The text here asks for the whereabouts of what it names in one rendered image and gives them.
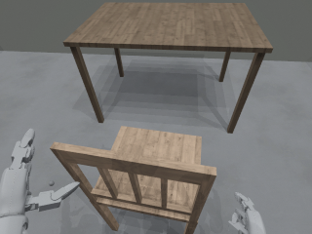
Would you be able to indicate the right robot hand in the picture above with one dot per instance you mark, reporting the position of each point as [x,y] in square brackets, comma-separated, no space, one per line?
[251,219]

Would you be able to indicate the robot left forearm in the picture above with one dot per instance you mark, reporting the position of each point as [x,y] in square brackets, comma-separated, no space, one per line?
[14,224]

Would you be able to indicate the left robot hand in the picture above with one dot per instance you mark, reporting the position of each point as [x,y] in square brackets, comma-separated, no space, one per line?
[14,184]

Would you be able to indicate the chair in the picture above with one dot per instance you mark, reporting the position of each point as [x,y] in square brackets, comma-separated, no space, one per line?
[146,171]

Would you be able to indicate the table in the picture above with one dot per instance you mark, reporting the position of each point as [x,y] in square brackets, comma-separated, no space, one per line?
[206,27]

